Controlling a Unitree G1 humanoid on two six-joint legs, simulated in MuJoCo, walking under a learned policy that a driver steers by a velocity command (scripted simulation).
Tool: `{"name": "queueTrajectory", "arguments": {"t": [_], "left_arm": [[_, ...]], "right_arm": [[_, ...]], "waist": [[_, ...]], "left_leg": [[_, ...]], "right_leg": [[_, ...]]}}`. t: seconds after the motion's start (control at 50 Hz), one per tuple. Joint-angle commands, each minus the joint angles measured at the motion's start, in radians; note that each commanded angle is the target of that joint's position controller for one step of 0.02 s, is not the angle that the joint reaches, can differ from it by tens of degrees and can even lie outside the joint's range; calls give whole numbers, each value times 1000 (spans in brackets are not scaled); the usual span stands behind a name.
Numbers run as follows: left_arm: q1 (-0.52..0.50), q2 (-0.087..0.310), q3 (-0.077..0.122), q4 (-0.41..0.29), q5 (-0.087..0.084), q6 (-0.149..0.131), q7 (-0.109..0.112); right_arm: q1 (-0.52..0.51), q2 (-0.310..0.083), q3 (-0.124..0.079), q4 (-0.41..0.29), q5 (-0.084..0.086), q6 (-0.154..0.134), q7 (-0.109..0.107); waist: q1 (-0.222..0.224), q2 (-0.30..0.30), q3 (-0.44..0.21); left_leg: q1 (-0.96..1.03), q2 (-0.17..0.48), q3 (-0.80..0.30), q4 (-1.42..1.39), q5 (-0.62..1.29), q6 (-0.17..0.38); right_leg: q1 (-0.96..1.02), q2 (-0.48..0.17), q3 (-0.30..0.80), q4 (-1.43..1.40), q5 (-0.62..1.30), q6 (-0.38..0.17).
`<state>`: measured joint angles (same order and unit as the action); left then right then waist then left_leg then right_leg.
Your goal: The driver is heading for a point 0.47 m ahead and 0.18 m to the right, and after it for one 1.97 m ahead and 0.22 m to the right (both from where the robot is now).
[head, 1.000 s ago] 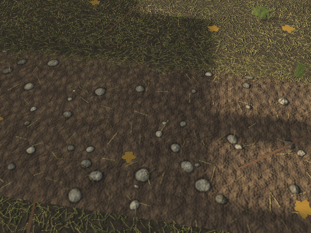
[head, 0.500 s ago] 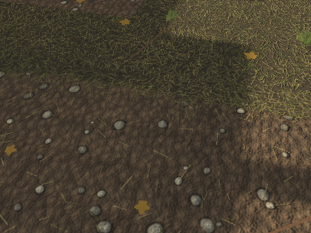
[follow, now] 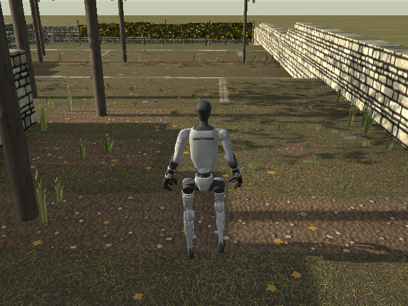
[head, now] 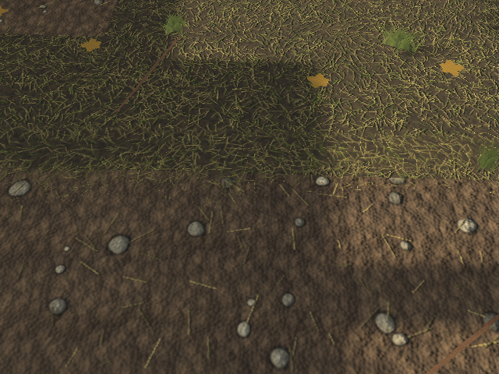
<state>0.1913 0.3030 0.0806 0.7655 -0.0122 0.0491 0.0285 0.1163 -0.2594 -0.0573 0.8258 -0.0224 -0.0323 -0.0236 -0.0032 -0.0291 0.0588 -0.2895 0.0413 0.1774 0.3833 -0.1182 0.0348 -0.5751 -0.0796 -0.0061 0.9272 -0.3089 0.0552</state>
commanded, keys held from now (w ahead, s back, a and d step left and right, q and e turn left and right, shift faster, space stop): e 0.18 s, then w+e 0.56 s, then w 0.18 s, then w+q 0.08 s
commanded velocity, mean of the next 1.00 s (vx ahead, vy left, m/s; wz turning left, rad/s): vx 0.32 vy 0.00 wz -0.50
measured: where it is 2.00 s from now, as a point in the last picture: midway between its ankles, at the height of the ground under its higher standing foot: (361, 237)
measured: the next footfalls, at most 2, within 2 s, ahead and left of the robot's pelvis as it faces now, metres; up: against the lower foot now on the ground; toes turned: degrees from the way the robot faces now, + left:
right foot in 0.16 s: +0.08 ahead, -0.14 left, +0.00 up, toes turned -9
left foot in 0.62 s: +0.26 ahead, +0.05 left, +0.00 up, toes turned -25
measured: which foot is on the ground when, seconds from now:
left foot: down 0.00-0.16, up 0.18-0.60, down 0.62-1.00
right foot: up 0.00-0.14, down 0.16-0.62, up 0.64-1.00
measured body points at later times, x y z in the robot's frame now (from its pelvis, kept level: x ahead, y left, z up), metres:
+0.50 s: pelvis +0.08 -0.05 +0.01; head +0.10 -0.07 +0.46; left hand +0.24 +0.21 -0.09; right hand +0.18 -0.36 -0.10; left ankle +0.21 +0.09 -0.71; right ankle +0.04 -0.13 -0.74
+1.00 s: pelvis +0.28 -0.11 -0.01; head +0.32 -0.13 +0.44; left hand +0.60 -0.04 -0.08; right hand +0.11 -0.33 -0.13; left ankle +0.23 +0.07 -0.74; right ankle +0.35 -0.32 -0.71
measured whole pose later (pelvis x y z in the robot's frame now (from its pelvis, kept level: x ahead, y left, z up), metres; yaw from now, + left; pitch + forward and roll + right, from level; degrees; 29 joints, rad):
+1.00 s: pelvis +0.28 -0.11 -0.01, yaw -30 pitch +3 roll +1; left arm 0.09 0.27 0.05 0.59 -0.02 -0.05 -0.03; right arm 0.40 -0.27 -0.06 0.94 0.03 -0.07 0.01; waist -0.12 -0.04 0.02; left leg 0.05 0.01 0.09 0.23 -0.33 -0.02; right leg -0.64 -0.08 0.02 0.65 -0.07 -0.01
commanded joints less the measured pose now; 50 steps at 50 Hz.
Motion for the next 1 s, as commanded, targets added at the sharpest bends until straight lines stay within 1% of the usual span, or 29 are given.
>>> {"name": "queueTrajectory", "arguments": {"t": [0.02,0.06,0.1,0.12,0.14,0.16,0.18,0.2,0.22,0.24,0.26,0.28,0.34,0.42,0.52,0.56,0.58,0.6,0.62,0.64,0.66,0.68,0.7,0.72,0.76,0.82,0.92,0.96,1.0], "left_arm": [[36,63,17,-68,2,4,-15],[10,75,23,-90,2,10,-26],[18,75,28,-99,3,14,-36],[42,74,32,-92,6,12,-39],[71,98,44,-84,12,10,-33],[102,191,69,-88,14,6,-18],[92,286,81,-119,24,-1,-7],[140,244,74,-112,36,-27,-16],[126,219,67,-106,25,-50,-20],[87,189,61,-110,2,-62,-18],[58,157,49,-116,-11,-64,-13],[44,140,40,-121,-8,-65,-5],[70,140,38,-125,7,-81,8],[99,170,49,-116,-4,-90,10],[124,177,51,-110,-10,-82,-3],[113,162,46,-112,-9,-77,-5],[98,144,39,-117,-10,-74,-5],[89,111,28,-122,-7,-73,-4],[68,50,9,-136,-2,-76,-4],[94,-6,-6,-174,-10,-87,-7],[102,74,6,-194,-29,-98,-4],[87,136,22,-178,-27,-98,-5],[81,137,26,-163,-20,-94,-8],[73,126,27,-161,-12,-92,-11],[43,85,18,-174,-13,-93,-23],[11,42,2,-196,-9,-98,-28],[-136,-2,-27,-247,-3,-112,-54],[-193,-1,-30,-269,-8,-117,-65],[-204,27,-20,-280,-11,-123,-72]], "right_arm": [[-77,-175,-42,-62,11,2,-13],[-64,-191,-48,-50,22,16,-10],[-70,-203,-53,-41,38,28,-8],[-70,-198,-53,-34,47,34,-8],[-23,-170,-48,-12,48,40,-6],[11,-121,-38,-8,24,43,0],[-48,-98,-28,-68,-10,41,-1],[-116,-130,-38,-82,-2,34,-2],[-118,-142,-45,-86,26,29,4],[-105,-148,-52,-68,35,23,5],[-115,-169,-60,-62,29,16,4],[-120,-167,-62,-61,24,8,7],[-133,-142,-59,-52,26,-26,20],[-171,-108,-43,-55,29,-48,35],[-184,-131,-39,-71,45,-69,49],[-139,-145,-43,-61,50,-83,51],[-90,-147,-47,-47,48,-89,50],[-22,-160,-54,-26,43,-93,45],[108,-201,-67,1,32,-95,36],[207,-292,-84,16,11,-84,28],[211,-289,-86,27,14,-82,36],[160,-214,-66,1,26,-82,35],[120,-168,-53,-11,28,-78,32],[91,-144,-43,-17,23,-73,29],[87,-125,-33,-10,14,-72,24],[132,-141,-35,16,15,-78,27],[179,-183,-35,37,40,-66,26],[232,-196,-34,57,54,-56,30],[254,-217,-37,68,60,-43,30]], "waist": [[17,146,-148],[10,146,-138],[25,145,-131],[40,135,-133],[42,90,-132],[24,-119,-120],[14,-340,-95],[80,-205,-190],[58,-150,-183],[37,-96,-162],[33,-91,-133],[21,-108,-111],[24,-94,-104],[43,-107,-85],[58,-112,-66],[31,-117,-72],[0,-111,-80],[-36,-99,-99],[-90,-26,-154],[-81,218,-201],[-73,286,-146],[-72,212,-73],[-59,184,-39],[-46,166,-26],[-40,149,-6],[-43,125,-12],[-76,109,10],[-89,111,30],[-68,124,33]], "left_leg": [[46,291,-125,-158,121,192],[89,311,-125,-132,95,177],[119,312,-113,-74,81,142],[113,292,-93,-22,56,110],[83,249,-62,65,-7,55],[-52,144,36,310,-159,-35],[-358,-18,20,576,-532,-125],[-395,-27,-165,738,-560,-110],[-438,-4,-212,756,-463,-81],[-463,21,-228,729,-361,-60],[-478,31,-233,690,-294,-50],[-456,26,-234,655,-229,-47],[-412,-3,-233,493,-94,-51],[-301,-35,-232,271,-37,-74],[-173,-54,-237,146,-74,-69],[-78,-58,-235,93,-71,-52],[6,-59,-225,44,-42,-41],[126,-36,-230,15,-38,-28],[317,90,-348,-1,-109,17],[505,293,-673,-102,-381,129],[474,391,-896,-167,-598,206],[420,354,-808,-171,-598,187],[375,299,-690,-175,-497,149],[333,266,-598,-184,-386,128],[254,222,-453,-216,-188,113],[231,197,-333,-240,7,144],[208,174,-198,-247,143,136],[224,197,-220,-239,164,138],[273,227,-242,-201,248,130]], "right_leg": [[151,-18,-5,-79,44,-17],[163,-9,-23,-144,8,-34],[212,9,-50,-262,18,-63],[270,33,-73,-355,74,-85],[343,52,-52,-442,159,-116],[445,-83,161,-553,458,-178],[535,-288,490,-574,676,-370],[529,-290,520,-604,493,-432],[544,-239,467,-633,238,-384],[533,-197,435,-653,-20,-323],[511,-186,436,-685,-166,-295],[481,-164,429,-715,-208,-283],[497,-129,391,-737,-101,-270],[448,-99,357,-724,-43,-273],[377,-96,430,-686,-106,-276],[353,-82,461,-648,-118,-264],[323,-55,458,-608,-126,-246],[262,-15,438,-538,-131,-218],[126,42,367,-350,-194,-172],[-122,168,187,-44,-294,-108],[-284,110,169,139,-295,-98],[-320,60,179,221,-213,-93],[-315,40,164,246,-133,-87],[-298,20,155,244,-70,-83],[-247,-13,143,211,23,-76],[-226,-1,121,119,114,-54],[-103,3,12,-205,285,-54],[-56,14,-8,-283,270,-65],[-8,37,-7,-350,220,-86]]}}
Over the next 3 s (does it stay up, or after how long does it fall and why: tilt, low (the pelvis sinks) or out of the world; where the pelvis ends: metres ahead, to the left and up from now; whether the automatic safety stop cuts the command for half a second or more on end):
stays up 1.33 -0.18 0.00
